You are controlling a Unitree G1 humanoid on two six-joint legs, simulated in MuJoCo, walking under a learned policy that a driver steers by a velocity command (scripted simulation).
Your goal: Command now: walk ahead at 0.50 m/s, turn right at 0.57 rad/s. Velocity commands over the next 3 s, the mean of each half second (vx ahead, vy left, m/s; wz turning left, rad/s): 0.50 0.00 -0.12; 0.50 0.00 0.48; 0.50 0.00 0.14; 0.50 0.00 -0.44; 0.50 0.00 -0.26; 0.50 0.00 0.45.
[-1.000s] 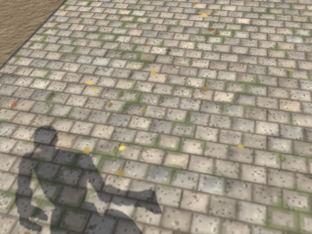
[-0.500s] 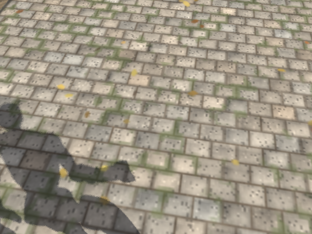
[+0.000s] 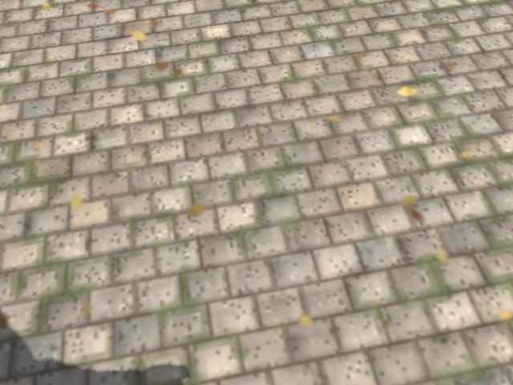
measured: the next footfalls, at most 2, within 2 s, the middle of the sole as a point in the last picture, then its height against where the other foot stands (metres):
left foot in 0.46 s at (221, 371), level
right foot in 0.94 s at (283, 261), level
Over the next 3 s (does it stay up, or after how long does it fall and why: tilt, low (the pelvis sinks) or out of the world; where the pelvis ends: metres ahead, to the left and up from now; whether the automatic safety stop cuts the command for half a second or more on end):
stays up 1.69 0.22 0.01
